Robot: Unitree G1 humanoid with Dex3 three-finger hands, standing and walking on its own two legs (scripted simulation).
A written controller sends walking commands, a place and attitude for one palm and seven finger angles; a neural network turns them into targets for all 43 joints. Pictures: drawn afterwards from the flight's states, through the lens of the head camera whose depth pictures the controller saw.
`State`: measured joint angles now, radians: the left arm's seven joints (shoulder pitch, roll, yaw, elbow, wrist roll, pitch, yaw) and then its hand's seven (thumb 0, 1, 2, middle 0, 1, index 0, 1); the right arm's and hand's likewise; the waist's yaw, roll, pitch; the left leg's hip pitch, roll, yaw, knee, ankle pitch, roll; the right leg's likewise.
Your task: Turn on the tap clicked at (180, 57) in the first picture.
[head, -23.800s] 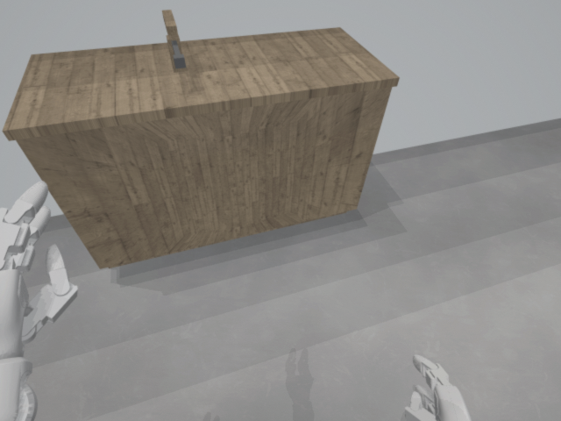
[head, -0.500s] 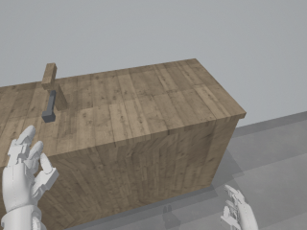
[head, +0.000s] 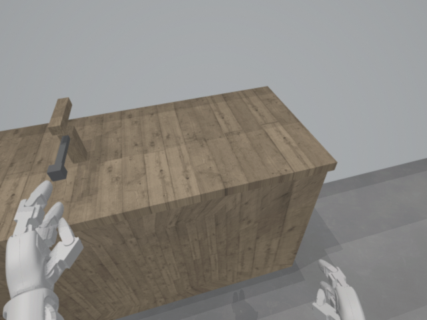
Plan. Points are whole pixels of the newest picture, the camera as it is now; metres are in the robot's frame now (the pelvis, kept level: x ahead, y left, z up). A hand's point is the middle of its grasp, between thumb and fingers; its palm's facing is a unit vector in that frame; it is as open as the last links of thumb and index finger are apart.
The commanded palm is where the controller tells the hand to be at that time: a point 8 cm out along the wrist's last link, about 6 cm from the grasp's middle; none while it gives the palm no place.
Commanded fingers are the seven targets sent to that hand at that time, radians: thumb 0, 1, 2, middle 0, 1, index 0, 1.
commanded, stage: reach beside the lever's end, fingers flat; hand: left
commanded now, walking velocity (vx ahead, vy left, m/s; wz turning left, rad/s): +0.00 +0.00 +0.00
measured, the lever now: (57, 172) +0.37 +0.41 +0.08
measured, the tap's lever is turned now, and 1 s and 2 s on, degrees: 0 0 0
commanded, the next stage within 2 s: none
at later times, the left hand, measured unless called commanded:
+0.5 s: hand (57, 225) +0.21 +0.29 +0.12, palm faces +0.57 -0.82 -0.10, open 7.4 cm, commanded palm +0.17 +0.33 +0.13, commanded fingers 0.00 0.90 0.90 -0.20 -0.28 -0.20 -0.28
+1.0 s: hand (43, 207) +0.26 +0.35 +0.11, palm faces +0.61 -0.79 -0.09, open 7.6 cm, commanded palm +0.22 +0.38 +0.11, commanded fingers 0.00 0.90 0.90 -0.17 -0.22 -0.17 -0.22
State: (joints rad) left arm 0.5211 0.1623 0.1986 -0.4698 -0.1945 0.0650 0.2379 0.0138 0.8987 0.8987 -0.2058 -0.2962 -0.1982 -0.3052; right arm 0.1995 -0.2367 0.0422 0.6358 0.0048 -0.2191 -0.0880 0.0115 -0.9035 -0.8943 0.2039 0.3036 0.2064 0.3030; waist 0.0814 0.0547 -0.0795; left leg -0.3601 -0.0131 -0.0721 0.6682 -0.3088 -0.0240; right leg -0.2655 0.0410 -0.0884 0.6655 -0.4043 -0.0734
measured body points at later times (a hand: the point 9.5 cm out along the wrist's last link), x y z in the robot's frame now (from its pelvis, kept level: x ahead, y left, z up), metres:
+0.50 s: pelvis -0.01 +0.00 +0.00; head -0.02 -0.02 +0.45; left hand +0.18 +0.33 +0.13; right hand +0.17 -0.23 -0.08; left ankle +0.03 +0.14 -0.72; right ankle -0.03 -0.07 -0.72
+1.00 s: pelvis -0.01 +0.04 +0.00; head +0.00 +0.03 +0.45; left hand +0.22 +0.39 +0.11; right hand +0.17 -0.20 -0.08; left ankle +0.03 +0.14 -0.72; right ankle -0.03 -0.06 -0.72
